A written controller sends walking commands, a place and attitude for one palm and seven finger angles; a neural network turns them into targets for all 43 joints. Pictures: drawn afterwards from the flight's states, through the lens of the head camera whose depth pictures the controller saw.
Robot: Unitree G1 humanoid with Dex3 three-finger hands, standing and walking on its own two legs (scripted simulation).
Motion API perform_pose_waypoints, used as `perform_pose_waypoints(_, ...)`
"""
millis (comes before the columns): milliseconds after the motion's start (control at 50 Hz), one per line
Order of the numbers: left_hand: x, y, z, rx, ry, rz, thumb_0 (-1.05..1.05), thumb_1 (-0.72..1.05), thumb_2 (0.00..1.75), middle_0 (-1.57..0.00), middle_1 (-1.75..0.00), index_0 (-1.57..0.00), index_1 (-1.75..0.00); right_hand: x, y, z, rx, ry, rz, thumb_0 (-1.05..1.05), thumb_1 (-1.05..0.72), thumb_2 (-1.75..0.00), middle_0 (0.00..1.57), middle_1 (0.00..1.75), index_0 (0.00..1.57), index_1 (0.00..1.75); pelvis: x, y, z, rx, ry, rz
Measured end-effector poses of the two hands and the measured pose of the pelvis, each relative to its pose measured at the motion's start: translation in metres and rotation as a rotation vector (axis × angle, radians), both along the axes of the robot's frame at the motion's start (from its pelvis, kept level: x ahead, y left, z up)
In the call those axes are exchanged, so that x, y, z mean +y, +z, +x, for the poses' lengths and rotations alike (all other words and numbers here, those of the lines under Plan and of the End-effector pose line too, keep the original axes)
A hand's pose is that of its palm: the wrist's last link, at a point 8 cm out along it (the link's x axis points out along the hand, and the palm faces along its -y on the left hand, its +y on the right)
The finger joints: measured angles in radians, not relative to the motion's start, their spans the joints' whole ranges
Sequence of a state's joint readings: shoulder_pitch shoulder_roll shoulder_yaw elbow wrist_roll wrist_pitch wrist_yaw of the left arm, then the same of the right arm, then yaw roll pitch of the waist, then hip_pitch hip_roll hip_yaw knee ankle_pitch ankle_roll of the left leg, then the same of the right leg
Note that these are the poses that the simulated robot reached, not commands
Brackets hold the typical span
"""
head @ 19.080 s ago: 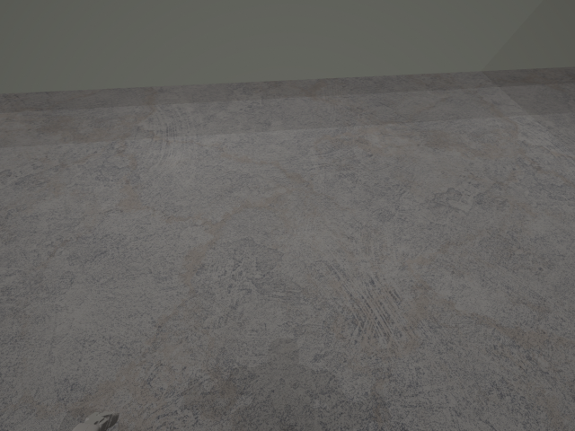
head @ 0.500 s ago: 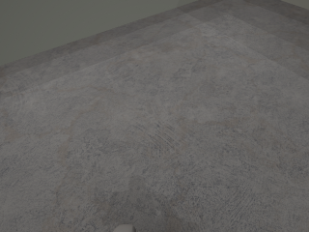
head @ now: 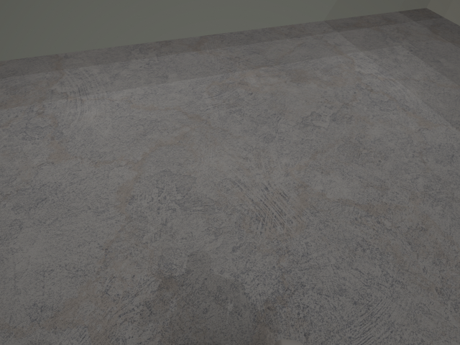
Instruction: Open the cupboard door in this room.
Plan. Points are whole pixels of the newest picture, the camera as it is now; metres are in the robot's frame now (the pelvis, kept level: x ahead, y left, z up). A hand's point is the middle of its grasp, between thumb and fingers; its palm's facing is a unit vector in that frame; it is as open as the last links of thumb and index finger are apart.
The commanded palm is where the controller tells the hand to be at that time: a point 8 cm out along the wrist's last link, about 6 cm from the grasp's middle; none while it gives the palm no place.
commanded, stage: turn or walk to find it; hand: left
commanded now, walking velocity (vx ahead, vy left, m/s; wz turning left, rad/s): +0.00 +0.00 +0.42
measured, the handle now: out of the picture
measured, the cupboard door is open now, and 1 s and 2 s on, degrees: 0 0 0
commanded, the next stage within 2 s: stand and wait in 1.04 s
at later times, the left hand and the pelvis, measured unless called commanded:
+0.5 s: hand out of the picture -0.01 +0.14 -0.15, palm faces +0.26 -0.93 -0.28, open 7.3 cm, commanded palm none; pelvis -0.03 -0.06 +0.00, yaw +14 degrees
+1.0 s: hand out of the picture -0.10 +0.20 -0.17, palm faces +0.47 -0.85 -0.24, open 7.4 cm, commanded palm none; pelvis -0.07 -0.02 +0.00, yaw +26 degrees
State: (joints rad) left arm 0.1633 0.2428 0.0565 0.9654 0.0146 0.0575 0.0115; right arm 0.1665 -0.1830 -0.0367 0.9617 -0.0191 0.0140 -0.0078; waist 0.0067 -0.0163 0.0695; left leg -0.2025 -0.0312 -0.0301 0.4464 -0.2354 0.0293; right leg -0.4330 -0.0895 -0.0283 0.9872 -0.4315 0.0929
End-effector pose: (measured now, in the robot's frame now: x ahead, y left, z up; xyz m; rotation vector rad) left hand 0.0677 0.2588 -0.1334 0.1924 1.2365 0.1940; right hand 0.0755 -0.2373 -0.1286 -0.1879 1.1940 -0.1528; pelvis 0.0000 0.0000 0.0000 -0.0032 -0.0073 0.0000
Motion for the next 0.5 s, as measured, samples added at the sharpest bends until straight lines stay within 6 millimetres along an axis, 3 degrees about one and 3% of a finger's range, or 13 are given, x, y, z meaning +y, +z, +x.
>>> perform_pose_waypoints(100, -0.023, 0.009, 0.018, -0.073, -0.013, 0.019, 0.0, 0.91, 0.9, -0.2, -0.3, -0.2, -0.29, -0.017, -0.018, -0.027, 0.066, -0.013, 0.032, 0.0, -0.9, -0.9, 0.21, 0.3, 0.2, 0.3, -0.018, -0.005, -0.006, 0.002, 0.039, 0.017)
perform_pose_waypoints(180, -0.045, 0.015, 0.017, -0.127, -0.01, 0.048, 0.0, 0.91, 0.9, -0.2, -0.3, -0.2, -0.3, -0.039, -0.038, -0.044, 0.118, -0.014, 0.058, 0.0, -0.9, -0.9, 0.21, 0.3, 0.2, 0.3, -0.037, -0.012, -0.012, -0.003, 0.077, 0.025)
perform_pose_waypoints(360, -0.073, 0.027, -0.045, -0.069, 0.112, 0.048, 0.0, 0.9, 0.9, -0.2, -0.3, -0.2, -0.3, -0.07, -0.032, -0.046, 0.181, 0.061, 0.052, 0.01, -0.91, -0.9, 0.2, 0.3, 0.2, 0.3, -0.057, 0.0, -0.021, -0.013, 0.178, 0.055)
perform_pose_waypoints(500, -0.073, 0.017, -0.101, 0.001, 0.227, 0.028, 0.0, 0.91, 0.9, -0.21, -0.3, -0.2, -0.3, -0.067, -0.025, -0.028, 0.198, 0.157, 0.017, 0.01, -0.91, -0.9, 0.2, 0.3, 0.2, 0.3, -0.058, 0.001, -0.027, -0.001, 0.247, 0.052)
